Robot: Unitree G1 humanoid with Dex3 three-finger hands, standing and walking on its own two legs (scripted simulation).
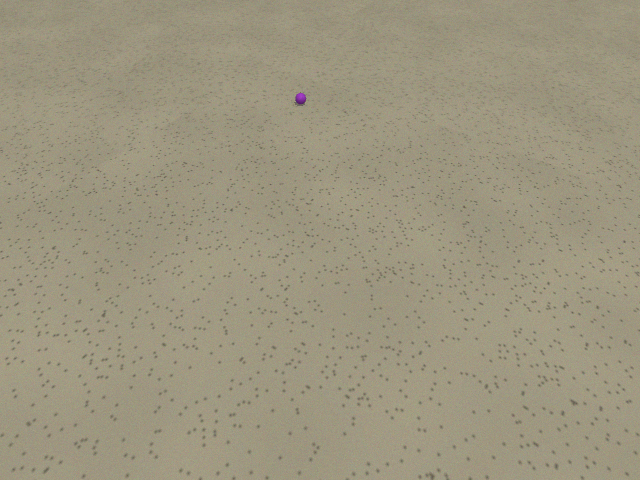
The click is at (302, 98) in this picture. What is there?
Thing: free ball
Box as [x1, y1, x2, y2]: [295, 93, 305, 103]
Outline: 298,93 295,99 298,103 303,103 305,100 305,96 302,93
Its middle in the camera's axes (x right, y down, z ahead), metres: -0.10 -0.83 +2.34
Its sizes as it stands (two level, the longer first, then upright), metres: 0.065 0.065 0.065
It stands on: the floor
